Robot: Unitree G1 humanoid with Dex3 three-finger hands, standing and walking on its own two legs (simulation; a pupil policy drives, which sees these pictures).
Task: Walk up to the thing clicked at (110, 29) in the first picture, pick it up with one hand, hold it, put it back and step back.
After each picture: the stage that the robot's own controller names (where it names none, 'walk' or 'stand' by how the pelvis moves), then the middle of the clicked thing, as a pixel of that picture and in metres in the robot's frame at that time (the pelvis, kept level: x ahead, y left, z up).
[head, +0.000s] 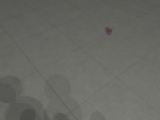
stand; (109, 30) +1.77 -0.32 -0.72
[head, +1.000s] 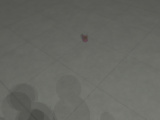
walk; (85, 37) +1.66 +0.10 -0.70
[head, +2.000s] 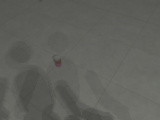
walk; (57, 61) +1.13 +0.34 -0.72
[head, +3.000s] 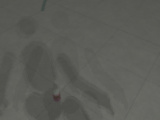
walk; (56, 94) +0.72 +0.26 -0.71
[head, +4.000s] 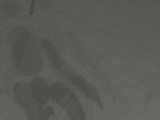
stand; out of the picture +0.46 +0.18 -0.70
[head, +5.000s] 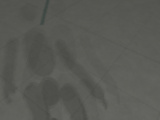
stand; out of the picture +0.41 +0.18 -0.71
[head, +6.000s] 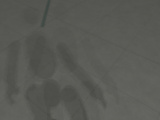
stand; out of the picture +0.42 +0.19 -0.72
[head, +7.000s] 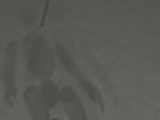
stand; out of the picture +0.43 +0.18 -0.73
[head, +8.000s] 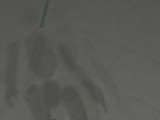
stand; out of the picture +0.42 +0.20 -0.73
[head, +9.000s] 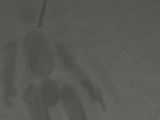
stand; out of the picture +0.41 +0.20 -0.73
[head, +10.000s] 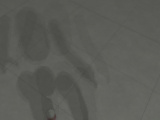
go down; (51, 115) +0.43 +0.19 -0.69
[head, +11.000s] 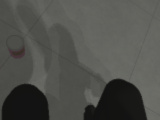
go down; (16, 47) +0.51 +0.22 -0.29
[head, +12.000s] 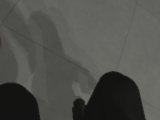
close in; out of the picture +0.50 +0.24 -0.26
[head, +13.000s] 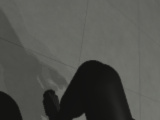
close; out of the picture +0.49 +0.28 -0.24
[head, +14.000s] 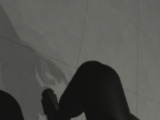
lift; out of the picture +0.47 +0.26 -0.25
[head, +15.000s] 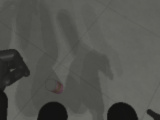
close; (54, 86) +0.42 +0.16 -0.43
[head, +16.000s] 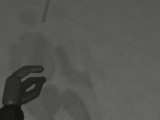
close; out of the picture +0.38 +0.11 -0.67
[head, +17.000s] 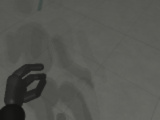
stand; out of the picture +0.38 +0.11 -0.67
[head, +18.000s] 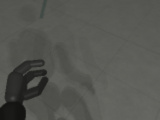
stand; out of the picture +0.38 +0.12 -0.67
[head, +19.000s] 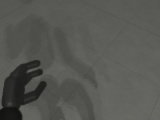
stand; out of the picture +0.37 +0.13 -0.63
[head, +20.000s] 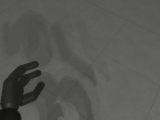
stand; out of the picture +0.37 +0.12 -0.63
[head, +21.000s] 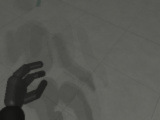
stand; out of the picture +0.37 +0.13 -0.65
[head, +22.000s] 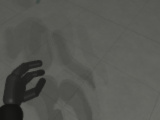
stand; out of the picture +0.37 +0.13 -0.65
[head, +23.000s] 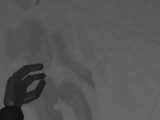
stand; out of the picture +0.37 +0.13 -0.66
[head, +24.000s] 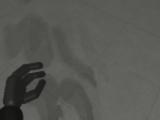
close; out of the picture +0.38 +0.13 -0.64
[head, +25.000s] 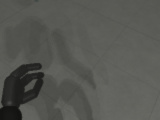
close; out of the picture +0.37 +0.13 -0.65
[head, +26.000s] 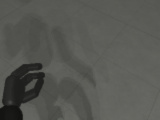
close; out of the picture +0.38 +0.13 -0.65
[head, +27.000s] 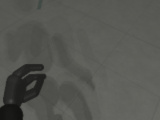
close; out of the picture +0.37 +0.13 -0.67
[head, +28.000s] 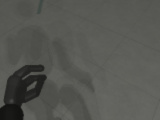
close; out of the picture +0.37 +0.13 -0.67
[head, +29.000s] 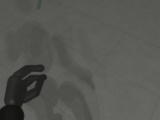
close; out of the picture +0.37 +0.13 -0.67
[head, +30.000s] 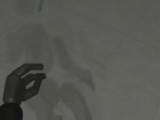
close; out of the picture +0.37 +0.13 -0.67
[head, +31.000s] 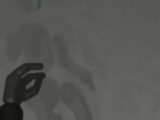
close; out of the picture +0.37 +0.13 -0.66
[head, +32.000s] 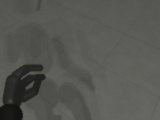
close; out of the picture +0.37 +0.13 -0.67
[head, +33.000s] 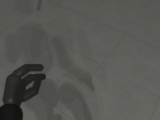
close; out of the picture +0.37 +0.13 -0.67
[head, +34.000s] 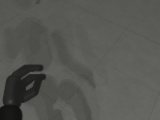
close; out of the picture +0.38 +0.13 -0.66
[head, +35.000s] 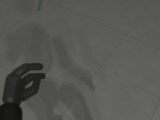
close; out of the picture +0.37 +0.13 -0.67
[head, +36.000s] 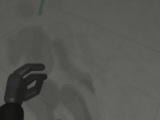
close; out of the picture +0.36 +0.13 -0.67
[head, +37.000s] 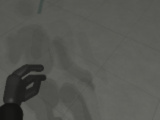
close; out of the picture +0.37 +0.13 -0.68
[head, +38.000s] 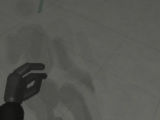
close; out of the picture +0.37 +0.13 -0.67
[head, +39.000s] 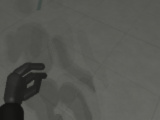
close; out of the picture +0.37 +0.13 -0.66
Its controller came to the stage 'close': yes
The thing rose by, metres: 0.01
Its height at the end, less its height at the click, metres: +0.00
